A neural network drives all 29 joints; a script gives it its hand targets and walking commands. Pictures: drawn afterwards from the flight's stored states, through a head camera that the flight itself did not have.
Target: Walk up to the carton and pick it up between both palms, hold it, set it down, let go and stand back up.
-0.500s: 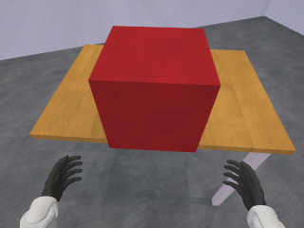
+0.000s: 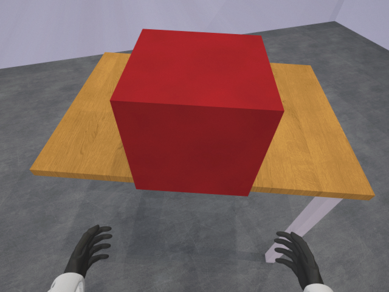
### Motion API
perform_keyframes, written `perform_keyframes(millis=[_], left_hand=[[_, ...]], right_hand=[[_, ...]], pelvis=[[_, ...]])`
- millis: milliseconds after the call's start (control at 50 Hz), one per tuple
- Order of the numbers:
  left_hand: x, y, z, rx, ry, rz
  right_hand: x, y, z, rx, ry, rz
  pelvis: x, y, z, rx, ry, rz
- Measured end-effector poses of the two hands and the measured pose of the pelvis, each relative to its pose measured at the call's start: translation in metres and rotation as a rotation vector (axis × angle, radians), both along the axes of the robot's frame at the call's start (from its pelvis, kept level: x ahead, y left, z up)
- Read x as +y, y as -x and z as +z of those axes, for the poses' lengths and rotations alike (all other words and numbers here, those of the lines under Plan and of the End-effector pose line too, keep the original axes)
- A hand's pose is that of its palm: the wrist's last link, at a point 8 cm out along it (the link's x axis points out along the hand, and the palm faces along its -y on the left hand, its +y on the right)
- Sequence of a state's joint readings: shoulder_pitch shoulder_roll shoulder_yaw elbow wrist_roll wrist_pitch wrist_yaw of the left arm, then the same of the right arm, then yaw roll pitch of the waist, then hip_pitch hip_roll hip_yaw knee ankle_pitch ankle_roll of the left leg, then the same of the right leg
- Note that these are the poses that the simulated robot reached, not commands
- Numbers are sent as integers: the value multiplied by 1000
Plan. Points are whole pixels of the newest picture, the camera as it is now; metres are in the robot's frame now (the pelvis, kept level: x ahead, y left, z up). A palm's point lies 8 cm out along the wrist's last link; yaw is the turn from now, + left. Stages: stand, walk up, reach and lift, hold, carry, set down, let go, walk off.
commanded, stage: set down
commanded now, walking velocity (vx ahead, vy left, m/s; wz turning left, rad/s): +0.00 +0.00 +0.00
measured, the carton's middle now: (196, 114) +0.48 +0.02 +0.10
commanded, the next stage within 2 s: let go in 0.38 s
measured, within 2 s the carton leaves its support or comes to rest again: neither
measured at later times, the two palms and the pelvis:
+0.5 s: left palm (86, 287) +0.14 +0.22 -0.07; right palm out of the picture +0.13 -0.22 -0.08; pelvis -0.02 +0.00 +0.00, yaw -1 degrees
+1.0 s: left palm (92, 290) +0.14 +0.21 -0.08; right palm out of the picture +0.12 -0.24 -0.09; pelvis -0.02 -0.01 -0.01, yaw -1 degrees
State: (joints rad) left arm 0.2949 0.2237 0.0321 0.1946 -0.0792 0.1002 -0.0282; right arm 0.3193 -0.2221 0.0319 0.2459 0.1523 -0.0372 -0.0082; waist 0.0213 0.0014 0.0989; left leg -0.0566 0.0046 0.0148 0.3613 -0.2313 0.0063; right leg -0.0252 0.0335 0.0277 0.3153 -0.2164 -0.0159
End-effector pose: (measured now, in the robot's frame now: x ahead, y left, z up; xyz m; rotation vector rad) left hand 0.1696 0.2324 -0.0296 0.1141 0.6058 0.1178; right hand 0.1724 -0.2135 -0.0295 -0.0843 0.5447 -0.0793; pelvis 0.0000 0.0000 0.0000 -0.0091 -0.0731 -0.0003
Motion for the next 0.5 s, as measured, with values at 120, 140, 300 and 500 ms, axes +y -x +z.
perform_keyframes(millis=[120,140,300,500], left_hand=[[3,18,-19,75,-11,18],[3,20,-21,79,-10,22],[-4,19,-31,126,-27,-4],[-10,25,-42,187,-27,-6]], right_hand=[[2,11,-16,31,20,2],[2,11,-18,31,21,1],[-9,15,-35,82,54,0],[-8,37,-50,143,55,-6]], pelvis=[[0,4,-1,-10,-1,-1],[1,5,-2,-11,-2,-1],[2,15,-3,-22,-4,-7],[-1,23,-3,-25,-11,-16]])
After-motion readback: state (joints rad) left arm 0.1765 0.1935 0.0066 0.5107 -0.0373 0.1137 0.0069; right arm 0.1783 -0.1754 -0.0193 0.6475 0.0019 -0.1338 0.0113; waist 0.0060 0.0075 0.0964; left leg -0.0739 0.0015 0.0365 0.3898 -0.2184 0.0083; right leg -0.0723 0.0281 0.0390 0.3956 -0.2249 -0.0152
